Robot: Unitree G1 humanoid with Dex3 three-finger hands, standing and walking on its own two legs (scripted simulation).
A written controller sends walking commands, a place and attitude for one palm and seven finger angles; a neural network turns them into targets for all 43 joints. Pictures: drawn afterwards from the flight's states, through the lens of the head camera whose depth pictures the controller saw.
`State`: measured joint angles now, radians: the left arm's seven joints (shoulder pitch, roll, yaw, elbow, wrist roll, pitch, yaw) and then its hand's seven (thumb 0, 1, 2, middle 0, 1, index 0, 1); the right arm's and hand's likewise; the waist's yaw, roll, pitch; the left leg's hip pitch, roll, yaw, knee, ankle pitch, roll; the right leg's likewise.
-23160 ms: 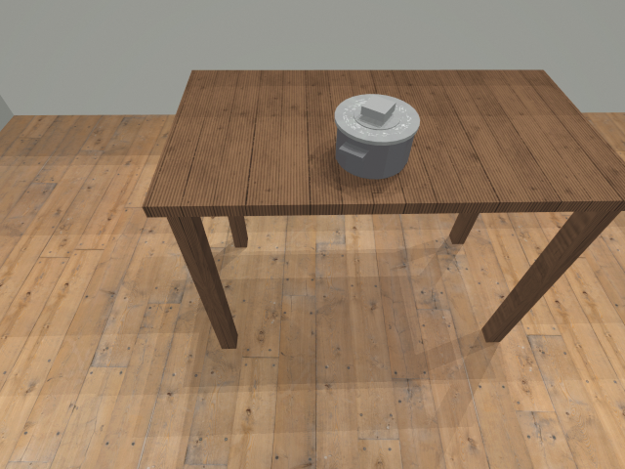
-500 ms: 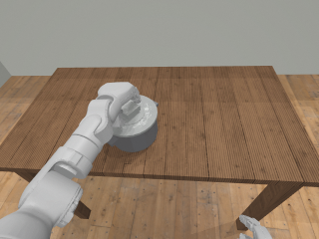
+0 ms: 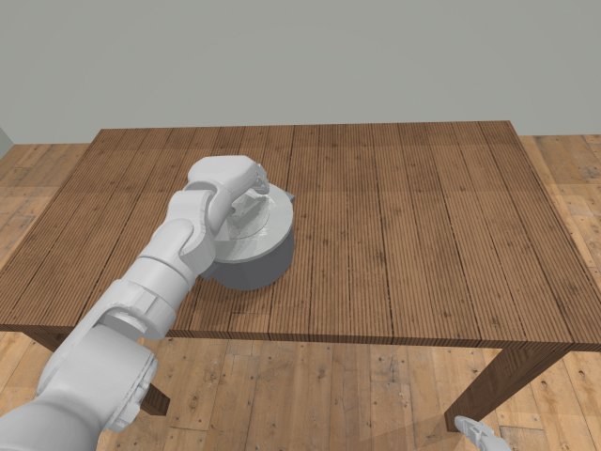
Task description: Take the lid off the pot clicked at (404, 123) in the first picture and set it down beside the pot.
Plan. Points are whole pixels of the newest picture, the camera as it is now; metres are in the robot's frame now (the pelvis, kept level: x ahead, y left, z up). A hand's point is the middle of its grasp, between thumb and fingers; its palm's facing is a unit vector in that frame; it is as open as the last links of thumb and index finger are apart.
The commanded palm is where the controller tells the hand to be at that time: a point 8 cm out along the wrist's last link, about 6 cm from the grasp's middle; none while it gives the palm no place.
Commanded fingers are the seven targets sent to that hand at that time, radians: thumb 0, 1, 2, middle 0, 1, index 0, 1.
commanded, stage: close the fingers and squeeze the knob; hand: left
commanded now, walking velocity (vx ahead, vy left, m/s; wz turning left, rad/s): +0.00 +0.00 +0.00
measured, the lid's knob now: (237, 208) +0.45 +0.10 +0.07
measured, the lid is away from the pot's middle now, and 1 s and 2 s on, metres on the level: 0.00 0.00 0.01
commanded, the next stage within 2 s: lift the lid straight up in 1.34 s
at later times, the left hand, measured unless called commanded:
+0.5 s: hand (227, 212) +0.43 +0.11 +0.09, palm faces -0.32 -0.04 -0.95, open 8.8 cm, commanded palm +0.42 +0.11 +0.16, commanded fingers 0.00 0.16 1.02 -0.68 -0.91 -0.68 -0.91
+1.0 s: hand (226, 212) +0.43 +0.11 +0.09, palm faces -0.30 -0.03 -0.95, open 8.6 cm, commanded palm +0.41 +0.11 +0.16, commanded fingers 0.00 0.31 1.03 -0.80 -0.98 -0.71 -0.92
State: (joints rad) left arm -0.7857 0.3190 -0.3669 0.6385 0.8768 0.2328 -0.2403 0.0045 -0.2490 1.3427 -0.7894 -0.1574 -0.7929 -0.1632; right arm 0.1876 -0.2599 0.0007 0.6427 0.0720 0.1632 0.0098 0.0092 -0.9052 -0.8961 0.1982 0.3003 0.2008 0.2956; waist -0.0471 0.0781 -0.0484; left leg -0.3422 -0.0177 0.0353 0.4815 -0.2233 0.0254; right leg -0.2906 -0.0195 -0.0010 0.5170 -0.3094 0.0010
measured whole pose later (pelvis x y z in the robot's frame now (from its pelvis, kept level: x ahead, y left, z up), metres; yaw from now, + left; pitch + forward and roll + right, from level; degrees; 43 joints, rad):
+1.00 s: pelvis +0.00 +0.00 +0.00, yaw +0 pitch +5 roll +1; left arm -0.80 0.32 -0.36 0.69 0.88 0.22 -0.24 0.02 0.10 0.94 -0.70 -0.93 -0.60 -0.86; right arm 0.19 -0.26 0.01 0.65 0.07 0.16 0.00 0.01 -0.90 -0.90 0.20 0.30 0.20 0.30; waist -0.05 0.07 -0.05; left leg -0.35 -0.02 0.04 0.48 -0.22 0.03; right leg -0.29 -0.02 0.00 0.51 -0.30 0.01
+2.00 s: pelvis -0.01 +0.00 +0.00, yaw +0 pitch +3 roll +1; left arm -0.83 0.35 -0.37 0.60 0.87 0.29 -0.29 -0.03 0.13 0.94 -0.76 -0.94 -0.58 -0.82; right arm 0.14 -0.26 0.02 0.65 0.08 0.14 0.00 0.01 -0.90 -0.90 0.20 0.30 0.20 0.30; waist -0.04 0.08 -0.04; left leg -0.31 -0.02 0.03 0.46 -0.21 0.02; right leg -0.26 -0.02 -0.01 0.50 -0.30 0.00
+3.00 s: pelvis -0.01 +0.01 +0.00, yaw +1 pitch +2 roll +1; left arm -1.04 0.37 -0.39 0.58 0.86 0.30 -0.43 -0.04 0.13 0.94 -0.77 -0.95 -0.58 -0.82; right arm 0.16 -0.27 0.02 0.65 0.07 0.08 0.01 0.01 -0.90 -0.90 0.20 0.30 0.20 0.30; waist -0.03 0.09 -0.03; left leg -0.29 -0.04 0.02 0.44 -0.18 0.04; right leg -0.24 -0.04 -0.02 0.48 -0.28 0.01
